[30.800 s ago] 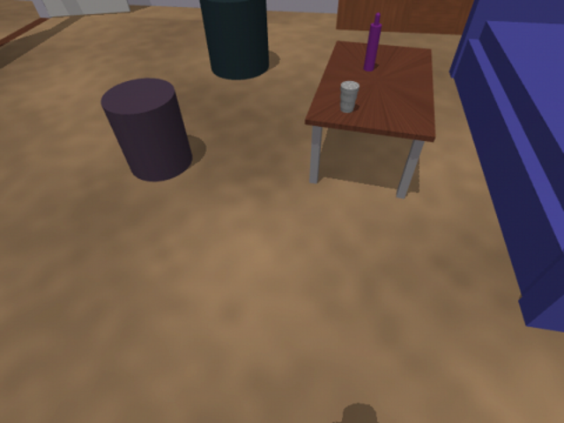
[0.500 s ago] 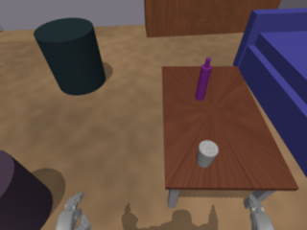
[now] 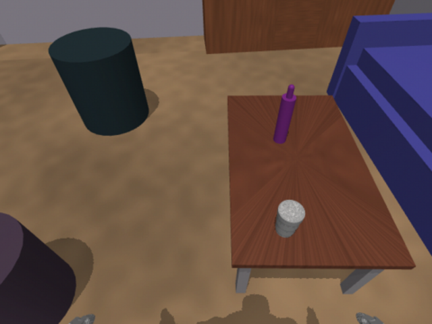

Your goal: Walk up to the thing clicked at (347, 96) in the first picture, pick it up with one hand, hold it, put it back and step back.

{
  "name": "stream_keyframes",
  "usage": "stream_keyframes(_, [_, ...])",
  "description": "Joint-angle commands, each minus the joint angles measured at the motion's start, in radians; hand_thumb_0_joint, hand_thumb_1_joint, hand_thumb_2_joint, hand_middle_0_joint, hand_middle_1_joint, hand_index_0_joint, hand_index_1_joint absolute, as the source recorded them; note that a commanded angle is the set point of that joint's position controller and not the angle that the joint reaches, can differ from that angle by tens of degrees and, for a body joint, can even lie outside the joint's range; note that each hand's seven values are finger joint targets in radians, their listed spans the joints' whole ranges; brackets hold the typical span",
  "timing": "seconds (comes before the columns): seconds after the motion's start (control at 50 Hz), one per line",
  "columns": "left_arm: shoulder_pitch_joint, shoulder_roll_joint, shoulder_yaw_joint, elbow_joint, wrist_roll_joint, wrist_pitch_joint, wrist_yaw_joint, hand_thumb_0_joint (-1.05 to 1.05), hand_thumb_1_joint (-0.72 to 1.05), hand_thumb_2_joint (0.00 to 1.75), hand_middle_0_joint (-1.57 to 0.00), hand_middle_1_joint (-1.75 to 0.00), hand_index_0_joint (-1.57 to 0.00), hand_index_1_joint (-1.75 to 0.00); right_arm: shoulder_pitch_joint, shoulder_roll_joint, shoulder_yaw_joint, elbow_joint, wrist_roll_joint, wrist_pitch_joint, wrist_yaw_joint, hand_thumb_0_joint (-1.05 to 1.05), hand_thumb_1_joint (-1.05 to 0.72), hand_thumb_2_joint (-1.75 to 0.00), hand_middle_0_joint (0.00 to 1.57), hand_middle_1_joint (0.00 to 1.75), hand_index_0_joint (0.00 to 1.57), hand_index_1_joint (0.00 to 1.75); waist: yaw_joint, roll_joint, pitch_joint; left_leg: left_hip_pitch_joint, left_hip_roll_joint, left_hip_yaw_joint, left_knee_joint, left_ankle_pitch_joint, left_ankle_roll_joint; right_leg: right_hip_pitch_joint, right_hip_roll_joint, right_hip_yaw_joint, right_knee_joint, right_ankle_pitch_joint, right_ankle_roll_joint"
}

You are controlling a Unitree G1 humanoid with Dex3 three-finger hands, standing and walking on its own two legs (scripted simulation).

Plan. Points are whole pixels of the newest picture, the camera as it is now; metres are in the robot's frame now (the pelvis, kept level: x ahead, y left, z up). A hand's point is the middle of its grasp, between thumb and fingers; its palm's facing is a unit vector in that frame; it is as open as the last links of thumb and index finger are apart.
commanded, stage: stand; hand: right
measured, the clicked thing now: (287, 220) +0.49 -0.20 -0.27
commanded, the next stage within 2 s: none
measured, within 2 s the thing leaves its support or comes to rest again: neither
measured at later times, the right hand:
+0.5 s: hand out of the picture +0.07 -0.24 -0.12, palm faces -0.03 +0.93 -0.35, open 7.4 cm
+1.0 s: hand out of the picture +0.07 -0.24 -0.12, palm faces -0.05 +0.94 -0.34, open 7.4 cm
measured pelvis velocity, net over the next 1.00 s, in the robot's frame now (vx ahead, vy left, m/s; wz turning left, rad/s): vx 0.01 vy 0.00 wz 0.02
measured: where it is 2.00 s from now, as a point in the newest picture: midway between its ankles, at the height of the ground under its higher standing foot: outside the picture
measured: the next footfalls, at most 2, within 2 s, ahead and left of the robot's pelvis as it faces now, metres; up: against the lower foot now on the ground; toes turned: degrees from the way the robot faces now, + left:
none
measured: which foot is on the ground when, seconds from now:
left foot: down 0.00-1.00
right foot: down 0.00-1.00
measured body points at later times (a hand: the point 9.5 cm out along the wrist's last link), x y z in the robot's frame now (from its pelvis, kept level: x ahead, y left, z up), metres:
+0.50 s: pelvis +0.01 +0.00 +0.04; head +0.01 +0.01 +0.48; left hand +0.08 +0.29 -0.11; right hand +0.07 -0.29 -0.09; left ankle +0.02 +0.15 -0.70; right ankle -0.01 -0.13 -0.70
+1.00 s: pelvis +0.01 +0.00 +0.04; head +0.01 +0.01 +0.49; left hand +0.06 +0.31 -0.10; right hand +0.07 -0.29 -0.10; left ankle +0.02 +0.15 -0.70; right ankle -0.01 -0.13 -0.70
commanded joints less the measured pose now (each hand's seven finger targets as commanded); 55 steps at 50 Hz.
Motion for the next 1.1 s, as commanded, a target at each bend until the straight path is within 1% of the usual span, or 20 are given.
stream_keyframes(0.0, [-0.036, 0.156, 0.051, -0.048, -0.001, -0.03, 0.004, 0.0, 0.9, 0.9, -0.2, -0.3, -0.2, -0.3, -0.065, -0.159, -0.056, -0.02, 0.002, -0.055, -0.017, 0.0, -0.79, -0.9, 0.2, 0.3, 0.2, 0.3, -0.001, -0.032, -0.075, 0.101, 0.032, -0.082, -0.179, 0.187, 0.098, 0.048, -0.056, 0.094, -0.223, 0.213, -0.069])
stream_keyframes(0.04, [-0.048, 0.175, 0.055, -0.021, -0.007, -0.03, 0.006, 0.0, 0.9, 0.9, -0.2, -0.3, -0.2, -0.3, -0.054, -0.149, -0.048, 0.028, 0.009, -0.058, -0.02, 0.0, -0.9, -0.9, 0.2, 0.3, 0.2, 0.3, -0.015, -0.065, -0.08, 0.163, 0.02, -0.053, -0.176, 0.266, 0.085, 0.051, -0.076, 0.116, -0.256, 0.272, -0.073])
stream_keyframes(0.08, [-0.047, 0.182, 0.055, 0.005, -0.015, -0.028, 0.007, 0.0, 0.9, 0.9, -0.2, -0.3, -0.2, -0.3, -0.046, -0.159, -0.048, 0.074, 0.012, -0.058, -0.024, 0.0, -0.9, -0.9, 0.2, 0.3, 0.2, 0.3, -0.021, -0.055, -0.086, 0.208, 0.024, -0.048, -0.191, 0.299, 0.083, 0.071, -0.081, 0.116, -0.283, 0.312, -0.07])
stream_keyframes(0.12, [-0.047, 0.184, 0.053, 0.03, -0.018, -0.024, 0.011, 0.0, 0.9, 0.9, -0.2, -0.3, -0.2, -0.3, -0.056, -0.164, -0.046, 0.115, 0.016, -0.055, -0.023, 0.0, -0.9, -0.9, 0.2, 0.3, 0.2, 0.3, -0.016, -0.035, -0.079, 0.215, 0.029, -0.05, -0.215, 0.327, 0.081, 0.106, -0.083, 0.102, -0.305, 0.337, -0.067])
stream_keyframes(0.22, [-0.05, 0.191, 0.044, 0.099, -0.023, -0.012, 0.015, 0.0, 0.9, 0.9, -0.2, -0.3, -0.2, -0.3, -0.06, -0.17, -0.033, 0.205, 0.02, -0.048, -0.026, 0.0, -0.9, -0.9, 0.2, 0.3, 0.2, 0.3, -0.019, -0.056, -0.043, 0.247, 0.037, -0.051, -0.29, 0.333, 0.068, 0.158, -0.092, 0.096, -0.385, 0.335, -0.057])
stream_keyframes(0.3, [-0.045, 0.187, 0.038, 0.147, -0.03, -0.005, 0.015, 0.0, 0.9, 0.9, -0.2, -0.3, -0.2, -0.3, -0.077, -0.177, -0.024, 0.26, 0.02, -0.049, -0.025, 0.0, -0.9, -0.9, 0.2, 0.3, 0.2, 0.3, -0.011, -0.004, -0.018, 0.258, 0.056, -0.07, -0.369, 0.346, 0.063, 0.208, -0.081, 0.069, -0.407, 0.326, -0.046])
stream_keyframes(0.4, [-0.061, 0.186, 0.03, 0.191, -0.031, -0.003, 0.011, 0.0, 0.9, 0.9, -0.2, -0.3, -0.2, -0.3, -0.112, -0.176, -0.016, 0.309, 0.025, -0.047, -0.024, 0.0, -0.9, -0.9, 0.2, 0.3, 0.2, 0.3, -0.002, 0.015, 0.009, 0.265, 0.056, -0.072, -0.426, 0.298, 0.054, 0.23, -0.084, 0.063, -0.46, 0.289, -0.041])
stream_keyframes(0.42, [-0.066, 0.187, 0.031, 0.199, -0.031, -0.003, 0.011, 0.0, 0.9, 0.9, -0.2, -0.3, -0.2, -0.3, -0.121, -0.184, -0.019, 0.314, 0.025, -0.047, -0.025, 0.0, -0.9, -0.9, 0.2, 0.3, 0.2, 0.3, -0.004, 0.019, 0.008, 0.276, 0.059, -0.071, -0.432, 0.284, 0.056, 0.231, -0.086, 0.068, -0.468, 0.287, -0.039])
stream_keyframes(0.46, [-0.072, 0.186, 0.028, 0.214, -0.032, -0.005, 0.011, 0.0, 0.9, 0.9, -0.2, -0.3, -0.2, -0.3, -0.118, -0.177, -0.015, 0.332, 0.025, -0.048, -0.025, 0.0, -0.9, -0.9, 0.2, 0.3, 0.2, 0.3, -0.005, 0.012, 0.004, 0.289, 0.06, -0.067, -0.437, 0.333, 0.054, 0.25, -0.092, 0.068, -0.472, 0.333, -0.037])
stream_keyframes(0.66, [-0.111, 0.188, 0.021, 0.264, -0.032, -0.001, 0.003, 0.0, 0.9, 0.9, -0.2, -0.3, -0.2, -0.3, -0.144, -0.196, -0.016, 0.377, 0.028, -0.043, -0.02, 0.0, -0.9, -0.9, 0.2, 0.3, 0.2, 0.3, -0.006, 0.006, 0.032, 0.278, 0.06, -0.078, -0.511, 0.202, 0.05, 0.255, -0.091, 0.054, -0.522, 0.246, -0.029])
stream_keyframes(0.74, [-0.118, 0.192, 0.017, 0.276, -0.034, -0.005, 0.005, 0.0, 0.9, 0.9, -0.2, -0.3, -0.2, -0.3, -0.141, -0.189, -0.013, 0.386, 0.029, -0.044, -0.017, 0.0, -0.9, -0.9, 0.2, 0.3, 0.2, 0.3, -0.01, -0.023, 0.009, 0.3, 0.062, -0.072, -0.5, 0.278, 0.051, 0.279, -0.104, 0.056, -0.531, 0.301, -0.026])
stream_keyframes(0.78, [-0.117, 0.195, 0.015, 0.28, -0.035, -0.007, 0.005, 0.0, 0.9, 0.9, -0.2, -0.3, -0.2, -0.3, -0.152, -0.197, -0.014, 0.39, 0.032, -0.044, -0.016, 0.0, -0.9, -0.9, 0.2, 0.3, 0.2, 0.3, -0.008, -0.022, 0.004, 0.324, 0.064, -0.074, -0.501, 0.292, 0.048, 0.267, -0.105, 0.055, -0.538, 0.292, -0.025])
stream_keyframes(0.8, [-0.118, 0.198, 0.017, 0.28, -0.035, -0.007, 0.006, 0.0, 0.9, 0.9, -0.2, -0.3, -0.2, -0.3, -0.14, -0.198, -0.015, 0.395, 0.029, -0.044, -0.018, 0.0, -0.9, -0.9, 0.2, 0.3, 0.2, 0.3, -0.008, -0.018, -0.015, 0.318, 0.068, -0.072, -0.499, 0.315, 0.052, 0.298, -0.107, 0.055, -0.528, 0.327, -0.026])
stream_keyframes(0.84, [-0.104, 0.194, 0.013, 0.286, -0.036, -0.008, 0.005, 0.0, 0.9, 0.9, -0.2, -0.3, -0.2, -0.3, -0.155, -0.2, -0.013, 0.395, 0.031, -0.045, -0.016, 0.0, -0.9, -0.9, 0.2, 0.3, 0.2, 0.3, -0.001, -0.011, -0.016, 0.336, 0.067, -0.071, -0.499, 0.341, 0.05, 0.29, -0.109, 0.052, -0.532, 0.347, -0.024])
stream_keyframes(0.86, [-0.114, 0.2, 0.014, 0.288, -0.036, -0.006, 0.006, 0.0, 0.9, 0.9, -0.2, -0.3, -0.2, -0.3, -0.151, -0.198, -0.012, 0.398, 0.033, -0.045, -0.016, 0.0, -0.9, -0.9, 0.2, 0.3, 0.2, 0.3, -0.008, -0.014, -0.014, 0.336, 0.065, -0.07, -0.505, 0.328, 0.049, 0.285, -0.107, 0.051, -0.532, 0.336, -0.024])
stream_keyframes(0.9, [-0.114, 0.204, 0.015, 0.292, -0.036, -0.005, 0.006, 0.0, 0.9, 0.9, -0.2, -0.3, -0.2, -0.3, -0.157, -0.202, -0.012, 0.4, 0.032, -0.042, -0.017, 0.0, -0.9, -0.9, 0.2, 0.3, 0.2, 0.3, -0.005, -0.015, 0.003, 0.32, 0.064, -0.071, -0.511, 0.294, 0.048, 0.279, -0.107, 0.049, -0.537, 0.311, -0.024])
stream_keyframes(1.0, [-0.114, 0.209, 0.014, 0.294, -0.036, -0.009, 0.008, 0.0, 0.9, 0.9, -0.2, -0.3, -0.2, -0.3, -0.161, -0.203, -0.01, 0.401, 0.034, -0.041, -0.015, 0.0, -0.9, -0.9, 0.2, 0.3, 0.2, 0.3, -0.008, -0.024, -0.009, 0.35, 0.069, -0.066, -0.497, 0.37, 0.051, 0.283, -0.117, 0.054, -0.539, 0.38, -0.02])
stream_keyframes(1.04, [-0.114, 0.21, 0.015, 0.295, -0.039, -0.008, 0.008, 0.0, 0.9, 0.9, -0.2, -0.3, -0.2, -0.3, -0.152, -0.196, -0.006, 0.406, 0.033, -0.041, -0.015, 0.0, -0.9, -0.9, 0.2, 0.3, 0.2, 0.3, -0.006, -0.018, -0.015, 0.337, 0.069, -0.066, -0.505, 0.382, 0.048, 0.301, -0.115, 0.046, -0.534, 0.38, -0.02])
stream_keyframes(1.06, [-0.109, 0.208, 0.015, 0.296, -0.038, -0.006, 0.008, 0.0, 0.9, 0.9, -0.2, -0.3, -0.2, -0.3, -0.161, -0.209, -0.01, 0.404, 0.034, -0.04, -0.015, 0.0, -0.9, -0.9, 0.2, 0.3, 0.2, 0.3, -0.006, -0.006, -0.015, 0.341, 0.066, -0.064, -0.504, 0.357, 0.047, 0.291, -0.113, 0.046, -0.539, 0.361, -0.019])
stream_keyframes(1.08, [-0.113, 0.208, 0.013, 0.297, -0.038, -0.007, 0.008, 0.0, 0.9, 0.9, -0.2, -0.3, -0.2, -0.3, -0.166, -0.204, -0.008, 0.405, 0.034, -0.039, -0.015, 0.0, -0.9, -0.9, 0.2, 0.3, 0.2, 0.3, -0.004, -0.008, -0.003, 0.326, 0.066, -0.068, -0.511, 0.353, 0.047, 0.295, -0.113, 0.044, -0.543, 0.352, -0.018])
